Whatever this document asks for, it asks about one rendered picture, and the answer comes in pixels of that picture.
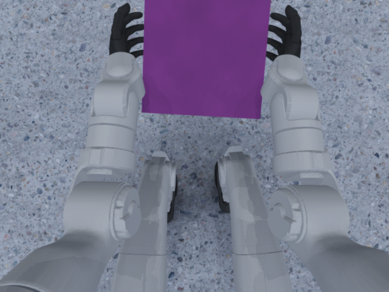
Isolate left robot forearm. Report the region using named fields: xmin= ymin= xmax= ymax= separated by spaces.
xmin=63 ymin=52 xmax=145 ymax=228

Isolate robot right foot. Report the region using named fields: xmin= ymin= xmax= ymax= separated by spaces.
xmin=215 ymin=162 xmax=230 ymax=213

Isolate left robot upper arm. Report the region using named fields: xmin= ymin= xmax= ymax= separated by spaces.
xmin=0 ymin=181 xmax=142 ymax=292

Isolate right robot thigh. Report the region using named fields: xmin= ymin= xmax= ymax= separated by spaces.
xmin=218 ymin=151 xmax=293 ymax=292

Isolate carton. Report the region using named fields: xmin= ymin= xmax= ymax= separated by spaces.
xmin=142 ymin=0 xmax=271 ymax=119

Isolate right robot upper arm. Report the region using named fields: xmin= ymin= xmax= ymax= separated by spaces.
xmin=267 ymin=185 xmax=389 ymax=292

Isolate left robot hand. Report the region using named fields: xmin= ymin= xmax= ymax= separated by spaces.
xmin=109 ymin=3 xmax=144 ymax=58

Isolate right robot hand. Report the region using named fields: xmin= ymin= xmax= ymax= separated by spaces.
xmin=266 ymin=5 xmax=302 ymax=61

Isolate right robot forearm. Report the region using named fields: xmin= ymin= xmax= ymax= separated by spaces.
xmin=261 ymin=54 xmax=349 ymax=214

